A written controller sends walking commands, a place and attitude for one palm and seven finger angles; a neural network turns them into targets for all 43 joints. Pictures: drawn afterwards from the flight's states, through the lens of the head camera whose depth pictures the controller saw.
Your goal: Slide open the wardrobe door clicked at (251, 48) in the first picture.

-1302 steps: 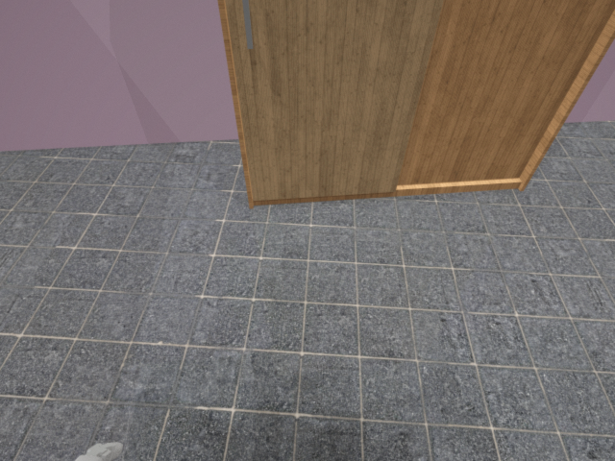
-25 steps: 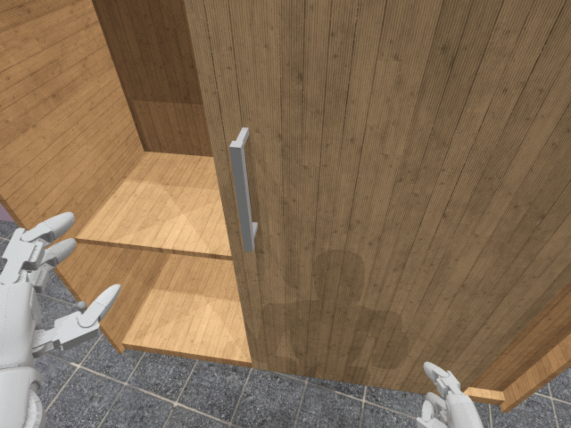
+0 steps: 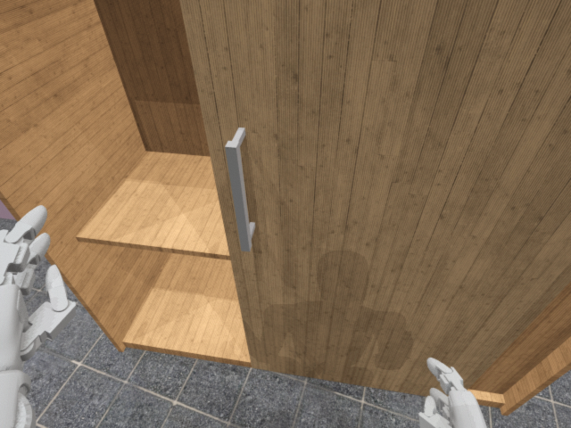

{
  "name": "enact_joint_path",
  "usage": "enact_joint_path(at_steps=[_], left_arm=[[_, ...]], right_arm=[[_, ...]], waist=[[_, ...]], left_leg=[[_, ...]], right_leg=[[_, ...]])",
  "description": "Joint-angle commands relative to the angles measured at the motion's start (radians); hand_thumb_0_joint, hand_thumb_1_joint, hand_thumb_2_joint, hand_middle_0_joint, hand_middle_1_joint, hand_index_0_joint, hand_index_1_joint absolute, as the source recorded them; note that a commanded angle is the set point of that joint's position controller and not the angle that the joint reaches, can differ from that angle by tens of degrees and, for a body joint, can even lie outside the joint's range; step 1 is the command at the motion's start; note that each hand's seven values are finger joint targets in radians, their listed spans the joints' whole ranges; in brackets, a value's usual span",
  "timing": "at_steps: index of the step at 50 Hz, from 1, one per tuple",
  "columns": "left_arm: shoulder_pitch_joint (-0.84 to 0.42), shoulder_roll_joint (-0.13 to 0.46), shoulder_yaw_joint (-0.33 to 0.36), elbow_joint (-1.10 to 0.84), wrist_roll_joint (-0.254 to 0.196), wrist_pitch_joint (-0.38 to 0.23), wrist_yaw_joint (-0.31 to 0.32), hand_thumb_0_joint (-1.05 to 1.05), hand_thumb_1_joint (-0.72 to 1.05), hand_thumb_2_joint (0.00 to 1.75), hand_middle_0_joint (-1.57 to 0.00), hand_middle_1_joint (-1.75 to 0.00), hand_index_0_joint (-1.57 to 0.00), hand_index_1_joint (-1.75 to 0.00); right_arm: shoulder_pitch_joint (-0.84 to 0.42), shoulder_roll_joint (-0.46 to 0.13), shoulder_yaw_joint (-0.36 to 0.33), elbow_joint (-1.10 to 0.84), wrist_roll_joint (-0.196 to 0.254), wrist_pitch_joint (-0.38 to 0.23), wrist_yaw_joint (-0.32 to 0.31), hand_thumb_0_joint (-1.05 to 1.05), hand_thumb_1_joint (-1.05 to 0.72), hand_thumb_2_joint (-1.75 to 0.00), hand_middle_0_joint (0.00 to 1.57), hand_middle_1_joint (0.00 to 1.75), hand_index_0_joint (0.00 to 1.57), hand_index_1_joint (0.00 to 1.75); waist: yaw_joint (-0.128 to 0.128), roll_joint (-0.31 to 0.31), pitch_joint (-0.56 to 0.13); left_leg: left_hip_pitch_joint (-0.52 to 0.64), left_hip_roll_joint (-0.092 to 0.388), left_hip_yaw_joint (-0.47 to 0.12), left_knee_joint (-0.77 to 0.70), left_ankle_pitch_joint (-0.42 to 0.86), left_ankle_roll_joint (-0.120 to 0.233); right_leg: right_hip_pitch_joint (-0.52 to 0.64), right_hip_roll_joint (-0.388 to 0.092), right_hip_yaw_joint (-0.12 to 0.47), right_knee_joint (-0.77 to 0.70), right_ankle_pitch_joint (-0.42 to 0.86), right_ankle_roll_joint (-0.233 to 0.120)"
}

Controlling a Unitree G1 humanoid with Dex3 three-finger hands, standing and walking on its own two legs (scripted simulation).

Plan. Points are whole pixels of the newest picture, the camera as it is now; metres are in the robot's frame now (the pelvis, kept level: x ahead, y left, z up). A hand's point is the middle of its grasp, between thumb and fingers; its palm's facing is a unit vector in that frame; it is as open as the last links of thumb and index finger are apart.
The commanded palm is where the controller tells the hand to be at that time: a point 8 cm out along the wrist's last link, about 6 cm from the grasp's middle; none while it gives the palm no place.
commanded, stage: draw the hand back to the body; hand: left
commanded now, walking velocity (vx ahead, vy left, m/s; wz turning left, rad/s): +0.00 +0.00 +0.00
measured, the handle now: (243, 195) +0.45 +0.14 +0.09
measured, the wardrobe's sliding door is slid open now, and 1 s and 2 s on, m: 0.49 0.49 0.49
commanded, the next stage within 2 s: step back with the hand held close in 0.02 s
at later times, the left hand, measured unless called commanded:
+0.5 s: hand (68, 296) +0.19 +0.28 +0.15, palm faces +0.36 -0.80 -0.49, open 7.4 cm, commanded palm +0.13 +0.32 +0.17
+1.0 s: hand out of the picture +0.11 +0.30 +0.16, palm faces +0.50 -0.73 -0.47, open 7.4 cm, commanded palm +0.05 +0.33 +0.17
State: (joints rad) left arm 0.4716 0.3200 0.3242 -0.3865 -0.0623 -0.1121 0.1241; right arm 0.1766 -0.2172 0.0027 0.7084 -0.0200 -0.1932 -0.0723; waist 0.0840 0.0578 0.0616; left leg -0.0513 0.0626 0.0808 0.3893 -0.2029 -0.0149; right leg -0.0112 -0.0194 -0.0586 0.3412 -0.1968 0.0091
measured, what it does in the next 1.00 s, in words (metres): shifts its weight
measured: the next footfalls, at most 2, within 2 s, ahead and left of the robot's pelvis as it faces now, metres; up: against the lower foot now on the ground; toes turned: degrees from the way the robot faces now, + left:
left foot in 1.48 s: -0.08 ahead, +0.17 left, +0.00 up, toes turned +7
right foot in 1.72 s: -0.21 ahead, -0.06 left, +0.00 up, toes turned -5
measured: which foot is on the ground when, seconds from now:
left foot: down 0.00-1.00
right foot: down 0.00-1.00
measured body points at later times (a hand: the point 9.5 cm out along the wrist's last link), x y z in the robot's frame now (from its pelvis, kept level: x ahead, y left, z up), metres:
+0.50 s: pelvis -0.02 +0.03 -0.01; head +0.00 +0.02 +0.44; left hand +0.17 +0.32 +0.17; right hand +0.15 -0.22 -0.09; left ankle +0.02 +0.13 -0.75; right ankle +0.00 -0.12 -0.75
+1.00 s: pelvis -0.08 +0.03 -0.03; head -0.07 +0.03 +0.42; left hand +0.08 +0.34 +0.18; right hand +0.08 -0.21 -0.11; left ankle +0.01 +0.12 -0.74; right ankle +0.00 -0.12 -0.75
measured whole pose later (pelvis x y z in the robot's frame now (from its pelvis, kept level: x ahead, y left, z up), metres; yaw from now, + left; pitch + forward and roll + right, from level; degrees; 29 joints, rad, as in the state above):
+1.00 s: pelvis -0.08 +0.03 -0.03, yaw +1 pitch -1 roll -1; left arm 0.51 0.41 0.45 -0.47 -0.01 -0.26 0.19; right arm 0.23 -0.22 0.00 0.62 -0.01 -0.15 -0.11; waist 0.00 0.02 0.04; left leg -0.45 0.02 0.06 0.65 -0.23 0.05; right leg -0.39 -0.01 0.04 0.59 -0.17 0.04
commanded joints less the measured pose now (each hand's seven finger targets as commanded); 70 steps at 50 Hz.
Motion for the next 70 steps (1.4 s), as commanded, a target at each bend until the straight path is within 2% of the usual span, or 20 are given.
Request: enact_joint_path(at_steps=[1, 6, 7, 8, 9, 10, 17, 27, 31, 35, 43, 46, 51, 54, 59, 63, 64, 66, 68, 70], left_arm=[[-0.083, 0.189, 0.119, -0.208, -0.005, -0.066, 0.021, 0.0, 0.9, 0.9, -0.2, -0.3, -0.2, -0.3], [-0.097, 0.187, 0.114, -0.209, -0.002, -0.069, 0.02, 0.0, 0.9, 0.9, -0.2, -0.3, -0.2, -0.3], [-0.193, 0.216, 0.131, -0.189, -0.002, -0.067, 0.027, 0.0, 0.9, 0.9, -0.2, -0.3, -0.2, -0.3], [-0.372, 0.381, 0.286, -0.244, 0.007, -0.116, 0.036, 0.0, 0.9, 0.9, -0.2, -0.3, -0.2, -0.3], [-0.185, 0.229, 0.168, -0.132, 0.006, -0.11, 0.018, 0.0, 0.9, 0.9, -0.2, -0.3, -0.2, -0.3], [-0.118, 0.192, 0.132, -0.128, 0.014, -0.102, 0.009, 0.0, 0.9, 0.9, -0.2, -0.3, -0.2, -0.3], [0.028, 0.246, 0.195, -0.283, 0.012, -0.101, 0.034, 0.0, 0.9, 0.9, -0.2, -0.3, -0.2, -0.3], [0.043, 0.24, 0.221, -0.3, 0.011, -0.122, 0.063, 0.0, 0.9, 0.9, -0.2, -0.3, -0.2, -0.3], [0.003, 0.225, 0.198, -0.274, 0.02, -0.131, 0.068, 0.0, 0.9, 0.9, -0.2, -0.3, -0.2, -0.3], [-0.035, 0.247, 0.188, -0.29, 0.026, -0.143, 0.077, 0.0, 0.9, 0.9, -0.2, -0.3, -0.2, -0.3], [0.01, 0.259, 0.249, -0.261, 0.052, -0.198, 0.096, 0.0, 0.9, 0.9, -0.2, -0.3, -0.2, -0.3], [0.04, 0.261, 0.247, -0.284, 0.045, -0.207, 0.091, 0.0, 0.9, 0.9, -0.2, -0.3, -0.2, -0.3], [-0.056, 0.244, 0.207, -0.283, 0.046, -0.207, 0.087, 0.0, 0.9, 0.9, -0.2, -0.3, -0.2, -0.3], [-0.087, 0.25, 0.204, -0.306, 0.044, -0.214, 0.092, 0.0, 0.9, 0.9, -0.2, -0.3, -0.2, -0.3], [-0.05, 0.252, 0.252, -0.316, 0.056, -0.224, 0.086, 0.0, 0.9, 0.9, -0.2, -0.3, -0.2, -0.3], [0.004, 0.29, 0.287, -0.316, 0.033, -0.222, 0.073, 0.0, 0.9, 0.9, -0.2, -0.3, -0.2, -0.3], [-0.011, 0.279, 0.264, -0.331, 0.031, -0.215, 0.071, 0.0, 0.9, 0.9, -0.2, -0.3, -0.2, -0.3], [-0.056, 0.302, 0.242, -0.325, 0.031, -0.18, 0.088, 0.0, 0.9, 0.9, -0.2, -0.3, -0.2, -0.3], [-0.108, 0.3, 0.226, -0.363, 0.033, -0.154, 0.085, 0.0, 0.9, 0.9, -0.2, -0.3, -0.2, -0.3], [-0.115, 0.272, 0.206, -0.345, 0.037, -0.152, 0.078, 0.0, 0.9, 0.9, -0.2, -0.3, -0.2, -0.3]], right_arm=[[-0.14, -0.109, -0.037, -0.158, 0.003, -0.053, -0.017, 0.0, -0.9, -0.9, 0.2, 0.3, 0.2, 0.3], [-0.141, -0.111, -0.038, -0.156, 0.004, -0.056, -0.016, 0.0, -0.9, -0.9, 0.2, 0.3, 0.2, 0.3], [-0.142, -0.116, -0.038, -0.145, 0.005, -0.052, -0.021, 0.0, -0.9, -0.9, 0.2, 0.3, 0.2, 0.3], [-0.13, -0.121, -0.015, -0.186, 0.023, -0.026, -0.01, 0.0, -0.9, -0.9, 0.2, 0.3, 0.2, 0.3], [-0.128, -0.109, -0.018, -0.159, 0.011, -0.011, -0.012, 0.0, -0.9, -0.9, 0.2, 0.3, 0.2, 0.3], [-0.114, -0.113, -0.024, -0.181, 0.013, 0.002, -0.006, 0.0, -0.9, -0.9, 0.2, 0.3, 0.2, 0.3], [-0.106, -0.125, -0.042, -0.256, 0.014, 0.044, -0.023, 0.0, -0.9, -0.9, 0.2, 0.3, 0.2, 0.3], [-0.081, -0.141, -0.046, -0.27, 0.015, 0.041, -0.034, 0.0, -0.9, -0.9, 0.2, 0.3, 0.2, 0.3], [-0.065, -0.139, -0.046, -0.253, 0.019, 0.033, -0.037, 0.0, -0.9, -0.9, 0.2, 0.3, 0.2, 0.3], [-0.058, -0.121, -0.041, -0.239, 0.016, 0.032, -0.041, 0.0, -0.9, -0.9, 0.2, 0.3, 0.2, 0.3], [-0.077, -0.147, -0.05, -0.259, 0.02, 0.004, -0.06, 0.0, -0.9, -0.9, 0.2, 0.3, 0.2, 0.3], [-0.062, -0.134, -0.048, -0.255, 0.017, -0.011, -0.053, 0.0, -0.9, -0.9, 0.2, 0.3, 0.2, 0.3], [-0.046, -0.131, -0.047, -0.222, 0.002, -0.016, -0.048, 0.0, -0.9, -0.9, 0.2, 0.3, 0.2, 0.3], [-0.055, -0.127, -0.047, -0.207, 0.003, -0.022, -0.054, 0.0, -0.9, -0.9, 0.2, 0.3, 0.2, 0.3], [-0.074, -0.142, -0.064, -0.228, 0.002, -0.028, -0.055, 0.0, -0.9, -0.9, 0.2, 0.3, 0.2, 0.3], [-0.09, -0.134, -0.076, -0.234, 0.001, -0.032, -0.042, 0.0, -0.9, -0.9, 0.2, 0.3, 0.2, 0.3], [-0.09, -0.112, -0.069, -0.235, 0.004, -0.027, -0.04, 0.0, -0.9, -0.9, 0.2, 0.3, 0.2, 0.3], [-0.064, -0.088, -0.067, -0.193, -0.001, -0.001, -0.024, 0.0, -0.9, -0.9, 0.2, 0.3, 0.2, 0.3], [-0.089, -0.073, -0.048, -0.184, -0.013, 0.022, -0.014, 0.0, -0.9, -0.9, 0.2, 0.3, 0.2, 0.3], [-0.087, -0.067, -0.035, -0.193, -0.004, 0.021, -0.021, 0.0, -0.9, -0.9, 0.2, 0.3, 0.2, 0.3]], waist=[[-0.004, -0.013, -0.048], [-0.007, 0.009, -0.038], [-0.017, -0.014, -0.034], [-0.049, 0.042, 0.06], [-0.067, -0.084, 0.062], [-0.066, -0.136, 0.006], [-0.047, 0.011, -0.254], [-0.048, 0.119, -0.187], [-0.067, -0.033, -0.154], [-0.083, -0.139, -0.12], [-0.058, 0.14, -0.156], [-0.065, 0.052, -0.161], [-0.084, -0.094, -0.069], [-0.081, -0.045, -0.143], [-0.065, 0.146, -0.19], [-0.067, 0.086, -0.134], [-0.071, -0.038, -0.112], [-0.067, -0.285, -0.109], [-0.072, -0.29, -0.114], [-0.079, -0.288, -0.116]], left_leg=[[0.005, -0.035, -0.004, -0.059, 0.107, 0.028], [0.001, -0.035, -0.005, -0.065, 0.087, 0.026], [0.003, -0.038, -0.003, -0.064, 0.077, 0.028], [-0.095, -0.024, -0.012, -0.033, -0.038, 0.028], [-0.116, -0.016, -0.02, 0.017, -0.043, 0.037], [-0.097, -0.02, -0.012, 0.059, -0.022, 0.038], [-0.073, 0.034, -0.024, 0.08, 0.307, 0.036], [-0.297, 0.14, -0.106, -0.035, 0.144, 0.08], [-0.355, 0.077, -0.075, 0.05, -0.095, 0.066], [-0.301, -0.001, -0.051, 0.157, -0.256, 0.043], [-0.607, 0.147, -0.243, -0.154, -0.516, 0.113], [-0.532, 0.087, -0.174, -0.031, -0.38, 0.092], [-0.452, 0.011, -0.127, 0.125, -0.379, 0.059], [-0.386, 0.034, -0.148, 0.083, -0.311, 0.064], [-0.654, 0.177, -0.274, -0.123, -0.526, 0.138], [-0.604, 0.156, -0.189, -0.017, -0.482, 0.103], [-0.561, 0.071, -0.115, 0.115, -0.476, 0.061], [-0.282, -0.068, -0.039, 0.64, -0.306, -0.026], [-0.299, -0.065, -0.092, 0.755, -0.288, -0.015], [-0.254, -0.048, -0.074, 0.447, -0.267, 0.001]], right_leg=[[-0.058, 0.027, 0.023, -0.079, 0.062, -0.017], [-0.064, 0.028, 0.022, -0.083, 0.038, -0.017], [-0.077, 0.029, 0.026, -0.091, 0.029, -0.016], [-0.188, -0.008, 0.107, -0.125, 0.033, -0.018], [-0.267, -0.048, 0.125, -0.133, 0.063, -0.021], [-0.282, -0.074, 0.139, -0.125, 0.075, -0.024], [-0.193, -0.057, 0.076, 0.1, 0.305, -0.008], [-0.208, 0.002, 0.05, 0.287, -0.019, 0.01], [-0.24, -0.05, 0.13, 0.172, 0.08, -0.014], [-0.402, -0.142, 0.244, 0.005, -0.138, -0.061], [-0.069, 0.045, 0.053, 0.331, -0.078, 0.005], [-0.134, 0.01, 0.117, 0.236, 0.0, -0.014], [-0.391, -0.077, 0.274, 0.069, -0.184, -0.064], [-0.373, -0.052, 0.221, 0.127, -0.112, -0.045], [-0.096, 0.07, 0.1, 0.461, -0.065, -0.005], [-0.221, 0.031, 0.206, 0.317, -0.206, -0.056], [-0.328, -0.04, 0.329, 0.164, -0.279, -0.095], [-0.706, -0.334, 0.689, -0.21, -0.525, -0.219], [-0.655, -0.301, 0.556, -0.157, -0.219, -0.212], [-0.523, -0.2, 0.382, -0.009, 0.083, -0.134]])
